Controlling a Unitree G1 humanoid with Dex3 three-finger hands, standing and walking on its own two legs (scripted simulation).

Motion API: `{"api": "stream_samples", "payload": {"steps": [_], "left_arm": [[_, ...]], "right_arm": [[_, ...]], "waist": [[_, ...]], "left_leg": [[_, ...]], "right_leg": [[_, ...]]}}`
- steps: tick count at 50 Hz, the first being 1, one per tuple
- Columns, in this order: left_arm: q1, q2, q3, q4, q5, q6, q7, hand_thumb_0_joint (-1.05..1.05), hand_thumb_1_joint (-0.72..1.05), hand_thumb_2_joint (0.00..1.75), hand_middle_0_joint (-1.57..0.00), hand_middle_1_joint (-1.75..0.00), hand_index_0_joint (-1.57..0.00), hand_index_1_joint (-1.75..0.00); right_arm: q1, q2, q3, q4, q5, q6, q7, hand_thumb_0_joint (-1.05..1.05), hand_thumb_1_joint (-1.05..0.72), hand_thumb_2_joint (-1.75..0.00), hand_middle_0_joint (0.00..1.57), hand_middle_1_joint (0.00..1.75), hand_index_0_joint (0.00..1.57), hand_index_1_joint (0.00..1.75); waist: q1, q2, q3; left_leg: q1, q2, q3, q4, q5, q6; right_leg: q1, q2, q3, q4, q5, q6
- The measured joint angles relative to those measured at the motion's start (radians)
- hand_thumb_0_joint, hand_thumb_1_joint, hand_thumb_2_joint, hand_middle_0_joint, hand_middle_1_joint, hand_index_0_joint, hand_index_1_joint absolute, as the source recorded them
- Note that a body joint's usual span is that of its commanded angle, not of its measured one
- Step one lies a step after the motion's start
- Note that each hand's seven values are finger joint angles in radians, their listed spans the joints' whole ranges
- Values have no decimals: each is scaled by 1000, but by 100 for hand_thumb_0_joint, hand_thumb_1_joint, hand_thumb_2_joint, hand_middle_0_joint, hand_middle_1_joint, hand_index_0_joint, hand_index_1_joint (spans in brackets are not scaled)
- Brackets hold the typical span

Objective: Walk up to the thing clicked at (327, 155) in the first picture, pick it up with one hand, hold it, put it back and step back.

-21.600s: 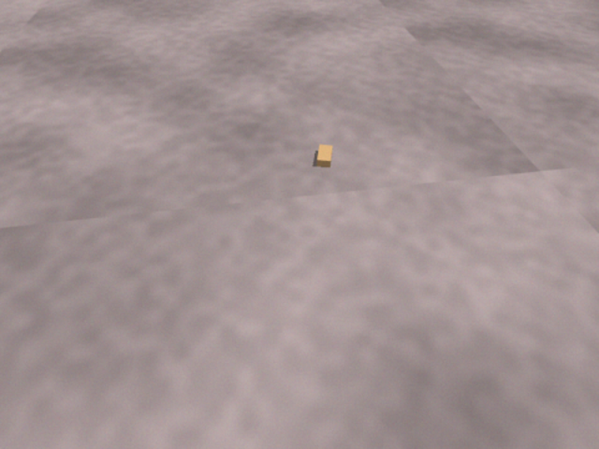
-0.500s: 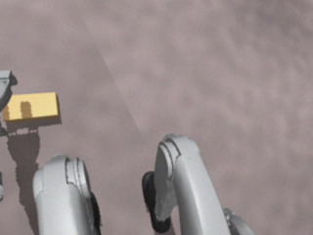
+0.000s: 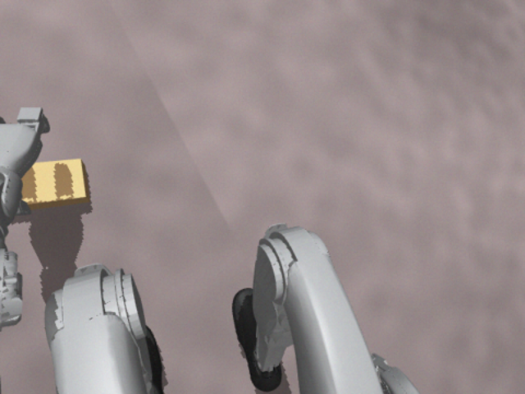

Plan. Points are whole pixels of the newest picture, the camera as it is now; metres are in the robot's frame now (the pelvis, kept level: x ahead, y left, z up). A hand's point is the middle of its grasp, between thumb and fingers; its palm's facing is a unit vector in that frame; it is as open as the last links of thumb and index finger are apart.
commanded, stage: approach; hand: left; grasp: from above
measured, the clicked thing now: (41, 185) +0.49 +0.28 -0.30
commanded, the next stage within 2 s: close in in 0.34 s
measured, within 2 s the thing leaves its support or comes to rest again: neither
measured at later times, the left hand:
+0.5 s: hand (2, 188) +0.46 +0.30 -0.19, palm faces -0.52 -0.06 -0.85, open 13.9 cm
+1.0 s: hand (35, 185) +0.47 +0.27 -0.24, palm faces -0.47 -0.08 -0.88, open 14.1 cm
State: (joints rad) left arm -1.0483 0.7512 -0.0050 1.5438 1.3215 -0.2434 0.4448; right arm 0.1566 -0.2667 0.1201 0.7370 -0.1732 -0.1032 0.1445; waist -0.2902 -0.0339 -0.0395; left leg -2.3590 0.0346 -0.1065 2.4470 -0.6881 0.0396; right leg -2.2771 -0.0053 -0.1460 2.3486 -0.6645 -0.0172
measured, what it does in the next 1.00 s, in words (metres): stands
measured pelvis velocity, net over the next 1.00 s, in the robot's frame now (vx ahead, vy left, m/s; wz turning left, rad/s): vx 0.00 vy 0.00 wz -0.05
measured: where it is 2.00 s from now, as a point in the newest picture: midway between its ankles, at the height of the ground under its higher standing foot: (207, 376)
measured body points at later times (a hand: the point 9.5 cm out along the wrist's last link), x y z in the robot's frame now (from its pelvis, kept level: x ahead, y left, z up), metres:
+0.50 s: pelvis +0.00 +0.00 -0.01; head +0.25 +0.07 +0.36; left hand +0.48 +0.30 -0.14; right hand +0.03 -0.27 -0.10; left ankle +0.07 +0.12 -0.29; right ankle +0.10 -0.11 -0.29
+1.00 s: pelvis +0.00 +0.00 -0.02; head +0.28 +0.09 +0.33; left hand +0.49 +0.27 -0.19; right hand +0.03 -0.26 -0.09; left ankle +0.07 +0.12 -0.29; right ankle +0.10 -0.11 -0.29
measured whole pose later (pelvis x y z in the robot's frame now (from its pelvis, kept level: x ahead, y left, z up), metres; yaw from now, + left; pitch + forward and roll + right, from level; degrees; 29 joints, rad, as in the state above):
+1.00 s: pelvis +0.00 +0.00 -0.02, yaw -3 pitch +32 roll -11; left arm -1.07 0.90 0.13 1.71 1.35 -0.23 0.58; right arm 0.15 -0.30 0.21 0.68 -0.23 -0.18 0.21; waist -0.37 -0.08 0.09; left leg -2.38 0.04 -0.16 2.53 -0.72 0.04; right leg -2.29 0.01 -0.19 2.39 -0.67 -0.01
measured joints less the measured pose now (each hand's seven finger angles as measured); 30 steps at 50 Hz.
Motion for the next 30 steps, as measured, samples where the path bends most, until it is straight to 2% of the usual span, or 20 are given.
{"api": "stream_samples", "payload": {"steps": [6,10,17,20,23,25,30], "left_arm": [[-43,-16,32,47,2,61,25,0,-51,101,-9,-105,-10,-104],[-28,-18,64,41,-18,93,23,0,-52,102,-9,-105,-10,-104],[21,21,95,22,-68,89,-33,0,-53,102,-9,-104,-9,-103],[39,49,106,8,-70,60,-64,0,-53,101,-9,-104,-9,-104],[50,66,90,-17,-66,24,-84,0,-52,102,-9,-105,-9,-104],[51,67,62,-37,-63,3,-87,0,-52,102,-9,-105,-10,-104],[34,57,23,-27,-37,-35,-51,0,-51,102,-9,-105,-10,-104]], "right_arm": [[11,-11,17,-30,0,-8,7,0,-91,-90,21,30,20,30],[29,-19,25,-41,11,-3,12,0,-91,-90,21,30,20,30],[41,-25,31,-40,24,7,14,0,-91,-90,21,30,20,30],[37,-25,27,-42,20,8,7,0,-91,-90,21,30,20,30],[33,-25,18,-39,14,8,3,0,-91,-90,21,30,20,30],[29,-25,12,-34,9,6,1,0,-91,-90,21,30,20,30],[7,-24,12,-21,-2,2,7,0,-91,-90,21,30,20,30]], "waist": [[-40,17,15],[-47,29,26],[-34,29,52],[-22,22,61],[-4,11,64],[8,4,62],[17,-15,50]], "left_leg": [[-1,8,-5,-4,-3,0],[2,14,-5,-6,-5,0],[7,17,-6,4,-3,-2],[3,11,-11,12,2,-4],[-2,5,-14,18,3,-6],[-4,1,-16,22,1,-7],[-1,-4,-21,29,-11,-7]], "right_leg": [[-7,9,-3,-9,8,0],[-10,15,-3,-11,12,0],[-9,17,-4,-1,17,-2],[-7,12,-9,5,17,-4],[-6,7,-12,11,13,-5],[-4,4,-14,14,8,-6],[5,2,-18,18,-7,-3]]}}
